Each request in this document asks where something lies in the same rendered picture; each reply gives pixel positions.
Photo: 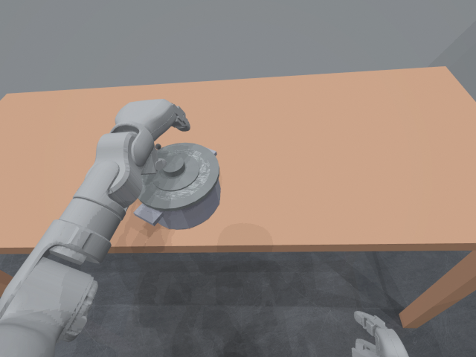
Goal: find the right robot hand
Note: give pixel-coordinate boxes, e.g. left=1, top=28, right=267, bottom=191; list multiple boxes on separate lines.
left=352, top=311, right=409, bottom=357

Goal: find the table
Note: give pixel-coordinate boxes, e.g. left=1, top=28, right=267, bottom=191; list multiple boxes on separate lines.
left=0, top=66, right=476, bottom=328

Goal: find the knob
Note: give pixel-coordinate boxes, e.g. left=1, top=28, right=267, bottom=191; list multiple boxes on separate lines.
left=162, top=155, right=185, bottom=177

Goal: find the pot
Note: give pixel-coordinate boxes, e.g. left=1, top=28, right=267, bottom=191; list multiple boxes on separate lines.
left=133, top=147, right=221, bottom=230

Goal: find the robot left forearm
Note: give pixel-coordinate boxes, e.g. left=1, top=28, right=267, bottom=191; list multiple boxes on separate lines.
left=0, top=121, right=154, bottom=319

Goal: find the left robot upper arm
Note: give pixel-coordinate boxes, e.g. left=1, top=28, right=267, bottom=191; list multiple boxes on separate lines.
left=0, top=257, right=98, bottom=357

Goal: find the lid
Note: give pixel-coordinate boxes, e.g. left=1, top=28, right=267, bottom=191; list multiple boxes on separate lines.
left=138, top=143, right=219, bottom=211

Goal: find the left robot hand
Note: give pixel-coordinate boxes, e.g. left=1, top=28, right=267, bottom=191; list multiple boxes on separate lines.
left=115, top=99, right=190, bottom=175

